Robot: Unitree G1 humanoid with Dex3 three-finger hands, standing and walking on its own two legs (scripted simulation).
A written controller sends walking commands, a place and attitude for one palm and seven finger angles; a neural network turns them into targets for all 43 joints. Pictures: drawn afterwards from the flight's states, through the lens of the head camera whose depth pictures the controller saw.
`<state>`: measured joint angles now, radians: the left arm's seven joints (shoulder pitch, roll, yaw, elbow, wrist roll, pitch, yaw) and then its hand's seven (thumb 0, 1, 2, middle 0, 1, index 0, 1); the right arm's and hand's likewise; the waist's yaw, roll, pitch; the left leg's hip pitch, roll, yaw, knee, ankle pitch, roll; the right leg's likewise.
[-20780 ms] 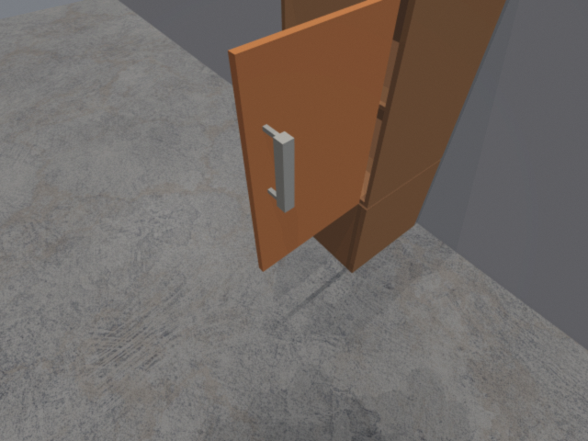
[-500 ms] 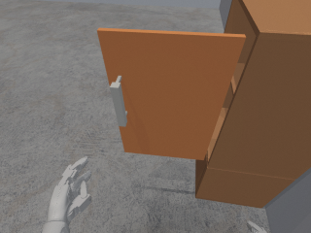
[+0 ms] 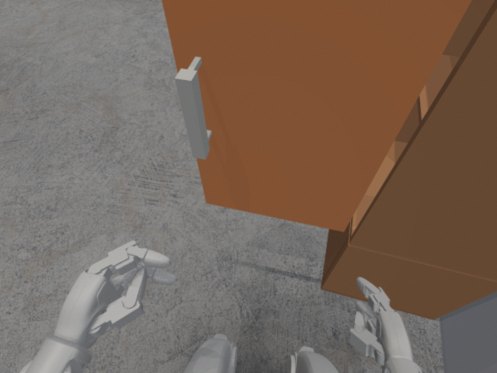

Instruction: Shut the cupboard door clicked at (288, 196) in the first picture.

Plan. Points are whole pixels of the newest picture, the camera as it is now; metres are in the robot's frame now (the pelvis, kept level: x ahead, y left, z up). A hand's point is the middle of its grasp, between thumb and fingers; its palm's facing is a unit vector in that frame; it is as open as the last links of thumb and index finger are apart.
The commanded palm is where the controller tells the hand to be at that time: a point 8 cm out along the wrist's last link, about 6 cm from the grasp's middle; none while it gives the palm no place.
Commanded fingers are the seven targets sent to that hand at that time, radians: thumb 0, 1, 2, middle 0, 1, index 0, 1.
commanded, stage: raise the hand and make a fist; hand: left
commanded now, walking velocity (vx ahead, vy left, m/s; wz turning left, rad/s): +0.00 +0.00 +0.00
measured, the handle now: (199, 111) +0.52 +0.15 +0.11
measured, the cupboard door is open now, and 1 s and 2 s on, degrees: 92 92 92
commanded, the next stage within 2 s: bring the fist close to the handle in 1.18 s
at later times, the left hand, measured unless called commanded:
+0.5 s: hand (114, 278) +0.22 +0.20 +0.10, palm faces -0.11 -0.99 -0.05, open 3.1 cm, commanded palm +0.20 +0.26 +0.10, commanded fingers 0.00 0.90 0.90 -1.30 -1.50 -1.30 -1.50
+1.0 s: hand (100, 253) +0.24 +0.22 +0.11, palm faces -0.12 -0.99 -0.06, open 3.1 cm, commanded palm +0.22 +0.27 +0.12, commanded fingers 0.00 0.90 0.90 -1.30 -1.50 -1.30 -1.50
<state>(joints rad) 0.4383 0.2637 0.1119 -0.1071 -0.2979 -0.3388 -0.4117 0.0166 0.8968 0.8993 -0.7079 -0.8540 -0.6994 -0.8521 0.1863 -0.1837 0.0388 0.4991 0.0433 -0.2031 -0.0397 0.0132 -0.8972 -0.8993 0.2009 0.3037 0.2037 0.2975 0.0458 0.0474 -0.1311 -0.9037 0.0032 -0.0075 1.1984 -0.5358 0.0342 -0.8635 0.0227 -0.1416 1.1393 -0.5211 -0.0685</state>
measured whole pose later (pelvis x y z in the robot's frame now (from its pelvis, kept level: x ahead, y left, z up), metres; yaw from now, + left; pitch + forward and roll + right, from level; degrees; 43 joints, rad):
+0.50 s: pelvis +0.01 +0.02 +0.03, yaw -1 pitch +11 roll -3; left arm 0.45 0.28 0.13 -0.11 -0.29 -0.34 -0.31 0.02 0.90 0.90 -1.17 -1.35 -1.16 -1.35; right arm 0.26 -0.25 0.01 0.48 0.06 -0.22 -0.05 0.01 -0.90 -0.90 0.20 0.30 0.20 0.30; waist 0.00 0.04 -0.13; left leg -0.74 -0.01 0.02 1.04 -0.49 0.07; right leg -0.71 0.02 -0.10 0.98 -0.47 -0.03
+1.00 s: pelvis +0.02 +0.03 +0.04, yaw +0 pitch +9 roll -3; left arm 0.35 0.30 0.17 -0.04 -0.30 -0.27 -0.34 0.02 0.90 0.90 -1.30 -1.50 -1.29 -1.50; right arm 0.28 -0.27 0.03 0.52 0.06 -0.23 -0.04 0.01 -0.90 -0.90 0.20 0.30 0.20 0.30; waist -0.01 0.04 -0.12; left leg -0.64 -0.03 0.03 0.94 -0.45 0.08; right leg -0.60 0.00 -0.09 0.88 -0.43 -0.02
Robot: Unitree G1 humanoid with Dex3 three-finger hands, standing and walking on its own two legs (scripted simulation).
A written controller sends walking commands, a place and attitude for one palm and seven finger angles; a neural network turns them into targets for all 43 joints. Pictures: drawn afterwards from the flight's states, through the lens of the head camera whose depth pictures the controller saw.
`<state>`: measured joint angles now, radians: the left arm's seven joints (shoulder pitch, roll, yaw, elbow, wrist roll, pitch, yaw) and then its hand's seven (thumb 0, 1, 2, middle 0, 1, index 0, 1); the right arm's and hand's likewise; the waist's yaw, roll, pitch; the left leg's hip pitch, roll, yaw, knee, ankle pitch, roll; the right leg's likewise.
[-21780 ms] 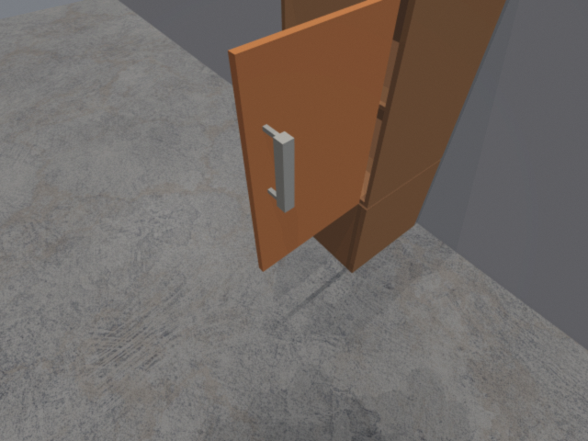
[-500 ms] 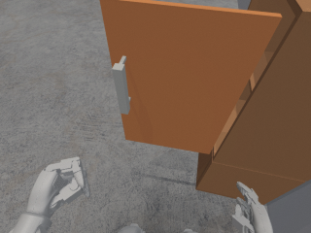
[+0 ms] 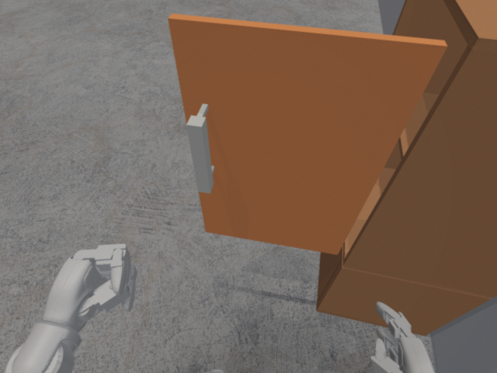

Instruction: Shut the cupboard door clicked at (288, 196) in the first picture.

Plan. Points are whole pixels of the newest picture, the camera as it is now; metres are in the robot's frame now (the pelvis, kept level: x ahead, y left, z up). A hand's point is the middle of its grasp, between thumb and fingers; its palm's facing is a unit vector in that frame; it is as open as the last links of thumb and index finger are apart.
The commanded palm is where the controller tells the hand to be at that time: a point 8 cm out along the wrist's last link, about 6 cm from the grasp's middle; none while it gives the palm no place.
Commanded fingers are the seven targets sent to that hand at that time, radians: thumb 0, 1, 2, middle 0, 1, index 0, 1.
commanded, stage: raise the hand and make a fist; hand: left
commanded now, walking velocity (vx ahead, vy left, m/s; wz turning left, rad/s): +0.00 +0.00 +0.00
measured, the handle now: (204, 150) +0.50 +0.12 +0.07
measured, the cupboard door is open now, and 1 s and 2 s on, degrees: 92 92 91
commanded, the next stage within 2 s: bring the fist close to the handle in 0.18 s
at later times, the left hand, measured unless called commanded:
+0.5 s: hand (148, 271) +0.25 +0.16 +0.07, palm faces -0.13 -0.99 -0.06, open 3.1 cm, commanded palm +0.25 +0.22 +0.07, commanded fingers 0.00 0.90 0.90 -1.30 -1.50 -1.30 -1.50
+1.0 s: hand (190, 215) +0.35 +0.12 +0.07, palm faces -0.13 -0.99 -0.04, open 3.1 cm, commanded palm +0.34 +0.17 +0.07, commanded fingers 0.00 0.90 0.90 -1.30 -1.50 -1.30 -1.50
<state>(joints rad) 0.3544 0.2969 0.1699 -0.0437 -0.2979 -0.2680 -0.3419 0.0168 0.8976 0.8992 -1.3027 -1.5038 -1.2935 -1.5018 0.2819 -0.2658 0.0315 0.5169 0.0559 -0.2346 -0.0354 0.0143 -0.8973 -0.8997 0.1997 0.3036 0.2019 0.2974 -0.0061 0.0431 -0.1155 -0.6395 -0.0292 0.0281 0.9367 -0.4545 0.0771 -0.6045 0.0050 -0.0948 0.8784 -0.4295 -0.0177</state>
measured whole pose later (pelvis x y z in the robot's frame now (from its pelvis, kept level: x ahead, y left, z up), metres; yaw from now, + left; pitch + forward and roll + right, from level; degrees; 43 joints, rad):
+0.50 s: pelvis -0.01 -0.01 +0.00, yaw +1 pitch +9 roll -2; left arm 0.19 0.29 0.12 0.05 -0.27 -0.27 -0.31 0.02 0.90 0.90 -1.31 -1.50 -1.30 -1.50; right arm 0.25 -0.27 0.05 0.55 0.05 -0.24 -0.05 0.01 -0.90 -0.90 0.20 0.30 0.20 0.30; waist -0.01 0.05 -0.10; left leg -0.66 -0.03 0.01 0.95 -0.45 0.06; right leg -0.62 0.00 -0.11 0.90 -0.44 -0.03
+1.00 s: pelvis +0.01 -0.02 +0.00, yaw +0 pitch +11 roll -1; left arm -0.17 0.25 0.09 0.38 -0.21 -0.26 -0.21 0.02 0.90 0.90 -1.30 -1.50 -1.30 -1.50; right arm 0.27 -0.27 0.03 0.59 0.06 -0.12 -0.03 0.01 -0.90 -0.90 0.20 0.30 0.20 0.30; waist -0.04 0.03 -0.09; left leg -0.65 -0.02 0.04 0.90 -0.44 0.05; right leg -0.64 0.01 -0.08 0.88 -0.44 -0.04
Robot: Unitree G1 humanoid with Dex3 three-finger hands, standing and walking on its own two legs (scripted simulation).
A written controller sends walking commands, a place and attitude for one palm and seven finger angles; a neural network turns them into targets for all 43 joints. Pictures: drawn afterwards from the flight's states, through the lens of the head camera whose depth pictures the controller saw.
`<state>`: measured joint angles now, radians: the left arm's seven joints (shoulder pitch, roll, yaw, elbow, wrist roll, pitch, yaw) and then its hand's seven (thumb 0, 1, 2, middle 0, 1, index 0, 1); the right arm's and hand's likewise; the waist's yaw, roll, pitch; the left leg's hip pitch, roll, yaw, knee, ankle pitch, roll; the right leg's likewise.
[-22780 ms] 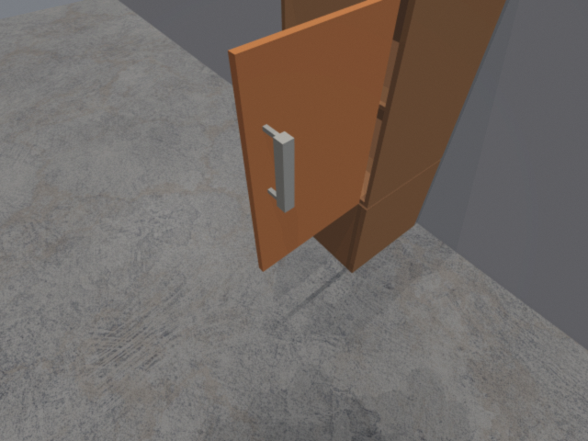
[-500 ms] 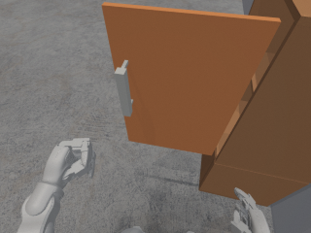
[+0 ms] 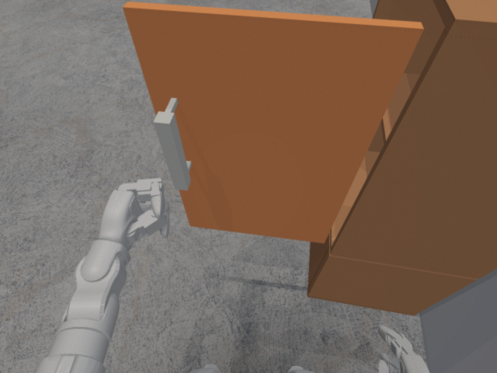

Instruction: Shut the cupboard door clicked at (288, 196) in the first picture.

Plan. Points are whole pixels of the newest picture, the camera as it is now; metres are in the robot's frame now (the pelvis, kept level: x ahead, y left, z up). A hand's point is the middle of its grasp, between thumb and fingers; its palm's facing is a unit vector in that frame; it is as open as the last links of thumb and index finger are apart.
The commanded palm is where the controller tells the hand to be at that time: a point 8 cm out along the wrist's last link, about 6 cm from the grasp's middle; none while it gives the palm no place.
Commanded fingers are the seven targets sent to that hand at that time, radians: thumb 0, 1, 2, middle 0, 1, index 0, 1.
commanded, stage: bring the fist close to the handle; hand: left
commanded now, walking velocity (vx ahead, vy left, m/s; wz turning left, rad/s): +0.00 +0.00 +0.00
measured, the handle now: (178, 146) +0.49 +0.14 +0.06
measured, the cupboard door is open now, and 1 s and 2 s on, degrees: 92 91 72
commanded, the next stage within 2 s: push the door shut along its arc in 0.68 s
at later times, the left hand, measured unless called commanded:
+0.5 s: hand (181, 182) +0.40 +0.12 +0.07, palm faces -0.10 -0.99 -0.03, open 3.1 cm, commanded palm +0.38 +0.18 +0.07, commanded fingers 0.00 0.90 0.90 -1.30 -1.50 -1.30 -1.50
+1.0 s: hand (181, 178) +0.41 +0.13 +0.07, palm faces -0.15 -0.99 -0.03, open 3.1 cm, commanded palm +0.41 +0.17 +0.07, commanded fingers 0.00 0.90 0.90 -1.30 -1.50 -1.30 -1.50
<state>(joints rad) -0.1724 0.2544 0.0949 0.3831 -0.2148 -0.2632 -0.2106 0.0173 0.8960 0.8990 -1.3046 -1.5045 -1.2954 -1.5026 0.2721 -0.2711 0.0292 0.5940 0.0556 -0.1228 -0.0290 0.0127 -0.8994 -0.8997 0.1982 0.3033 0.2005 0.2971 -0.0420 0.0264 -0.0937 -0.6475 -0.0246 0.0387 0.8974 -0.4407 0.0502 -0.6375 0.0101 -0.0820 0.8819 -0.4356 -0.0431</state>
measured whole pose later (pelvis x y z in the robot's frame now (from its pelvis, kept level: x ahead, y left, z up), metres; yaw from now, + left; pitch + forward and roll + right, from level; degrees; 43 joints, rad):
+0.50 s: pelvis +0.00 +0.00 +0.00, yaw -1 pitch +12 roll +0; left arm -0.47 0.25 0.16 0.75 -0.18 -0.35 -0.17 0.02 0.90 0.90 -1.30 -1.50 -1.29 -1.50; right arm 0.33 -0.27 0.01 0.62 0.05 -0.02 0.00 0.01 -0.90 -0.90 0.20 0.30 0.20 0.30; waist -0.07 0.02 -0.10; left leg -0.67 -0.01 0.06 0.89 -0.43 0.04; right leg -0.68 0.02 -0.06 0.88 -0.42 -0.05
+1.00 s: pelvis -0.02 +0.00 -0.01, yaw +0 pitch +13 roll -1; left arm -0.64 0.29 0.15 0.95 -0.17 -0.39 -0.23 0.01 0.89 0.91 -1.31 -1.50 -1.30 -1.50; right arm 0.29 -0.27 0.03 0.63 0.05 -0.02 -0.01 0.01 -0.90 -0.90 0.20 0.30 0.20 0.30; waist -0.09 0.01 -0.10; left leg -0.73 -0.02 0.04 0.92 -0.42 0.05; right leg -0.72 0.01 -0.08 0.90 -0.41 -0.05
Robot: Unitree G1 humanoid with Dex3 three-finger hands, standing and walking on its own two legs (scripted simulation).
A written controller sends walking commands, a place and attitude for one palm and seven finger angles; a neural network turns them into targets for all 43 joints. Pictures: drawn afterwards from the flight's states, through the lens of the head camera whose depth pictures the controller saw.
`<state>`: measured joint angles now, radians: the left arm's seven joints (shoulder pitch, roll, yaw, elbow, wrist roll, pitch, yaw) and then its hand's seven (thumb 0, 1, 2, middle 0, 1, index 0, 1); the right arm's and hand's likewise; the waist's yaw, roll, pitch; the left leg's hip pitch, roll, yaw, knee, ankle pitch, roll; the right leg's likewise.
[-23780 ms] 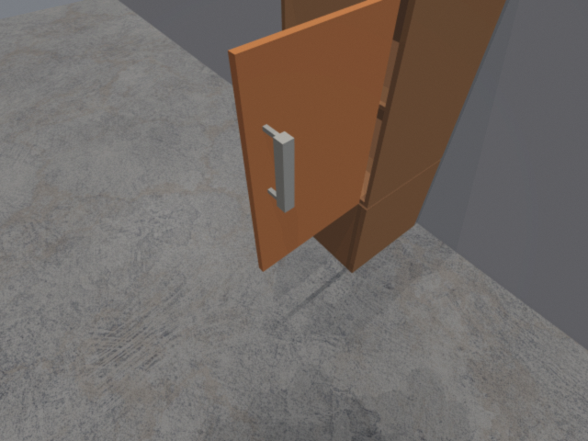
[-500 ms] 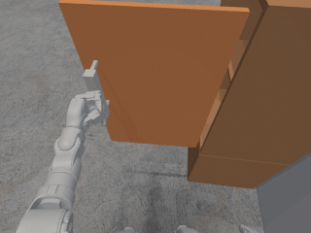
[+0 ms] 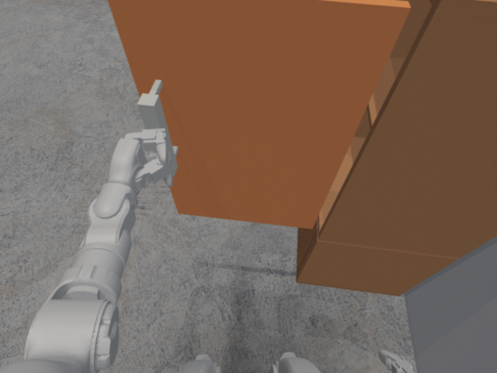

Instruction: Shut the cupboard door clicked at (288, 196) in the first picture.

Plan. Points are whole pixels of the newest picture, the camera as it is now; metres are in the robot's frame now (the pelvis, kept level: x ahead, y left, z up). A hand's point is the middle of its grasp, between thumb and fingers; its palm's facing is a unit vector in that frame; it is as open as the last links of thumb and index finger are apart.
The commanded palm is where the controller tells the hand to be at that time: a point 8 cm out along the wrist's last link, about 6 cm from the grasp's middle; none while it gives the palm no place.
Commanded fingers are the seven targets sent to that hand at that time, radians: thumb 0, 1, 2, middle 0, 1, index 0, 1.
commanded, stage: push the door shut along its arc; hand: left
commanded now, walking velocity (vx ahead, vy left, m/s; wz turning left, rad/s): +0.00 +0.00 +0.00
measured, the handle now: (163, 130) +0.52 +0.15 +0.07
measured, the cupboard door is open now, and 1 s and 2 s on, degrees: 91 72 60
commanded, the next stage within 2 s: pull the fist back off the door in 1.66 s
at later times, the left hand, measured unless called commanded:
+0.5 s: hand (181, 137) +0.49 +0.11 +0.08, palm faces -0.28 -0.96 -0.02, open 3.2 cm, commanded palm +0.50 +0.15 +0.08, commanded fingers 0.00 0.90 0.90 -1.30 -1.50 -1.30 -1.50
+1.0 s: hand (204, 119) +0.54 +0.07 +0.08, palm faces -0.40 -0.92 -0.02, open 3.1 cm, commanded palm +0.55 +0.11 +0.08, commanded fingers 0.00 0.90 0.90 -1.30 -1.50 -1.30 -1.50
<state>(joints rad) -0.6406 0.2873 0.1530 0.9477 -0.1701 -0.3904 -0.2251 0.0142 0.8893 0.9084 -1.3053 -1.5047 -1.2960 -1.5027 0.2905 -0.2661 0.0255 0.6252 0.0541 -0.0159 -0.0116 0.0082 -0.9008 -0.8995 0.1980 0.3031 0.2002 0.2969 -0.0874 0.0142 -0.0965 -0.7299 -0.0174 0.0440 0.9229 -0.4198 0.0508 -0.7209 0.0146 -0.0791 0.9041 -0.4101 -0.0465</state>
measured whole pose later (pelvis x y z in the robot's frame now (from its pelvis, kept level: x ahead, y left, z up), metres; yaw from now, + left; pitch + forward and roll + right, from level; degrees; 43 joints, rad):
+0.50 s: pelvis -0.01 +0.01 -0.02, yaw -1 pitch +19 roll -2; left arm -0.96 0.41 0.19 1.18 -0.14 -0.35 -0.33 0.00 0.94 0.96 -1.30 -1.50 -1.30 -1.50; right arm 0.40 -0.29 0.02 0.67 0.03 -0.01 0.00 0.01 -0.90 -0.90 0.20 0.30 0.20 0.30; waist -0.17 0.03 -0.10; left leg -0.92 -0.01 0.04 1.02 -0.44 0.07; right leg -0.89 0.02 -0.09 0.97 -0.42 -0.04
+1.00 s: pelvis +0.00 +0.01 -0.03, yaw -1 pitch +23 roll -3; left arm -1.16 0.44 0.18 1.26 -0.10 -0.26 -0.38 0.02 0.90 0.90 -1.30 -1.50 -1.29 -1.50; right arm 0.40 -0.28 0.03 0.67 0.00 -0.02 0.00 0.00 -0.90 -0.90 0.20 0.30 0.20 0.30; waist -0.22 0.05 -0.11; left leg -1.02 0.00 0.03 1.09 -0.48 0.07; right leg -0.99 0.03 -0.09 1.03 -0.44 -0.04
